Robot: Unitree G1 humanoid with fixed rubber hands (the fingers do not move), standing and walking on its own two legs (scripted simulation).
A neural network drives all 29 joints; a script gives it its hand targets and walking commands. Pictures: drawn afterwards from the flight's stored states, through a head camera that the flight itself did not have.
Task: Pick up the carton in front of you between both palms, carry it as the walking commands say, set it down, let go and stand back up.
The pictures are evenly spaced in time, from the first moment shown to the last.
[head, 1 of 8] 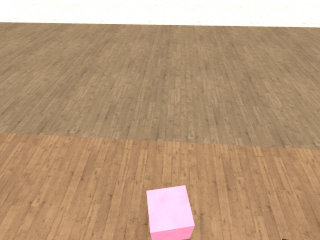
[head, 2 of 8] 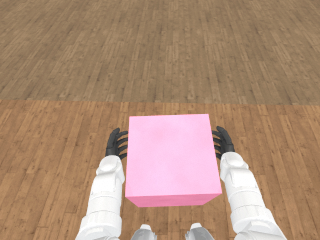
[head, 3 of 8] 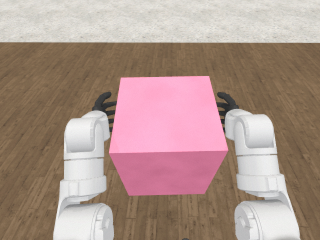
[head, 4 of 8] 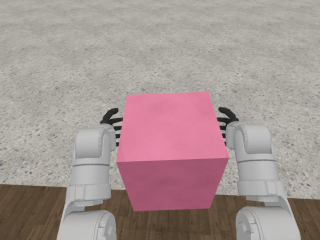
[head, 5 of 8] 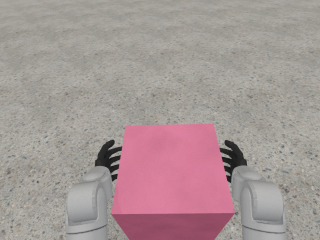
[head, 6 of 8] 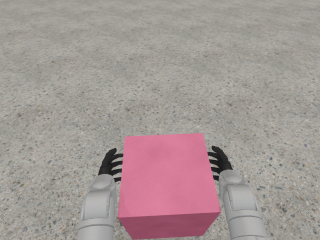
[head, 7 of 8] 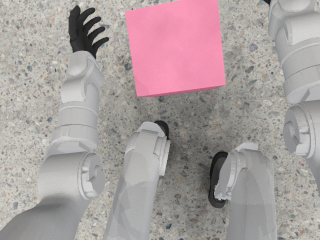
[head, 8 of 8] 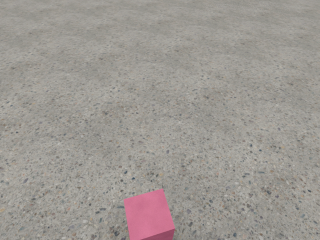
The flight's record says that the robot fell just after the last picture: no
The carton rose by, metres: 0.69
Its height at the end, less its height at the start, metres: -0.23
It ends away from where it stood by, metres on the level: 5.75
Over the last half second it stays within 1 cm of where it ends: yes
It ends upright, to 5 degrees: yes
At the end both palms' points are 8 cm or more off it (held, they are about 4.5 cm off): yes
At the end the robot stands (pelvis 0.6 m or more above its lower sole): yes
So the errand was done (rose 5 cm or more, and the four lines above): yes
